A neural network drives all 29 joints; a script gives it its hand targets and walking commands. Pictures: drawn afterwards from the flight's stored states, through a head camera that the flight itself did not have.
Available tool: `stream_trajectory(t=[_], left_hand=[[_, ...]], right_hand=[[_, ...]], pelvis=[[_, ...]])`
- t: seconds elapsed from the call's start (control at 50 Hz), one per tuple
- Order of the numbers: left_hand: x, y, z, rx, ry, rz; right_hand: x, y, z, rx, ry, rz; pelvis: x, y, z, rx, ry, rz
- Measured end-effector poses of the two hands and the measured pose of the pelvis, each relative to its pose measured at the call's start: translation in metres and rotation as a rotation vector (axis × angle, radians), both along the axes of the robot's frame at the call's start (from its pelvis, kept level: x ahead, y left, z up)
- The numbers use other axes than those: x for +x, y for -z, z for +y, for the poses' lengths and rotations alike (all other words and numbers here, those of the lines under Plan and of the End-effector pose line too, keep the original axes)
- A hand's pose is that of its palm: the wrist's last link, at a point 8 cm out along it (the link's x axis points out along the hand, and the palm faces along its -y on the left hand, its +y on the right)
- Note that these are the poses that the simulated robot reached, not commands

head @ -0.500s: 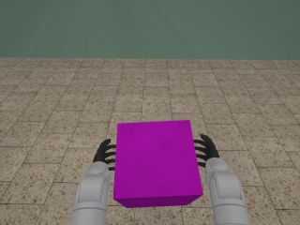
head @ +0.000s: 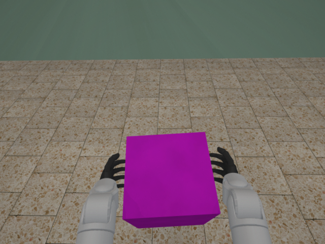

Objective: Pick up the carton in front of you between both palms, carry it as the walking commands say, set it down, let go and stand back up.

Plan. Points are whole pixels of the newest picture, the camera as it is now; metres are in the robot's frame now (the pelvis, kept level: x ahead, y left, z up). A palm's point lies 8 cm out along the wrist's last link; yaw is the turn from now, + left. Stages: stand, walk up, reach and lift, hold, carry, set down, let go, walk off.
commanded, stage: carry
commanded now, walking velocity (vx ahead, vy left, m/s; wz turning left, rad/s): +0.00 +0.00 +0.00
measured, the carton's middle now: (168, 184) +0.33 +0.00 -0.06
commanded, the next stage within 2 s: hold in 1.42 s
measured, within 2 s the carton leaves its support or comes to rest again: neither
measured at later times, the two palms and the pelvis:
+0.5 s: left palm (109, 207) +0.23 +0.13 +0.04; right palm (243, 200) +0.23 -0.16 +0.05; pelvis -0.06 -0.01 +0.00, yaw +0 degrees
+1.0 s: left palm (111, 221) +0.20 +0.13 +0.04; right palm (251, 214) +0.20 -0.17 +0.04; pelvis -0.09 -0.02 +0.00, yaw +0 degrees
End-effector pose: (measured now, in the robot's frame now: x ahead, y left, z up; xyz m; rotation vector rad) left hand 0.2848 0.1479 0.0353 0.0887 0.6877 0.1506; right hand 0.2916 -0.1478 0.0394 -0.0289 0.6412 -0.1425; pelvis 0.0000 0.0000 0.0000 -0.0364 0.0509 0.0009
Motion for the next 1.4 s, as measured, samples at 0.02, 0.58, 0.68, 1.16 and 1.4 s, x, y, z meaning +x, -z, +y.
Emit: stream_trajectory(t=[0.02, 0.58, 0.68, 1.16, 1.4], left_hand=[[-0.001, 0.0, 0.0, -0.006, -0.001, -0.002], [-0.065, -0.002, -0.017, -0.017, 0.006, 0.002], [-0.072, -0.004, -0.019, -0.008, 0.004, 0.002], [-0.091, -0.004, -0.024, -0.009, 0.008, 0.002], [-0.091, -0.005, -0.026, -0.006, 0.01, 0.001]], right_hand=[[-0.002, 0.0, 0.0, -0.001, 0.002, -0.002], [-0.063, -0.009, -0.017, -0.014, -0.002, -0.004], [-0.07, -0.007, -0.019, -0.011, 0.0, -0.007], [-0.091, -0.004, -0.024, -0.002, 0.007, -0.01], [-0.092, -0.007, -0.027, -0.004, 0.007, -0.012]], pelvis=[[-0.001, 0.001, 0.0, 0.001, 0.0, -0.001], [-0.065, 0.002, -0.016, 0.036, -0.004, -0.045], [-0.072, 0.002, -0.017, 0.039, 0.001, -0.044], [-0.091, 0.003, -0.02, 0.042, 0.005, -0.046], [-0.092, 0.003, -0.022, 0.041, 0.003, -0.038]])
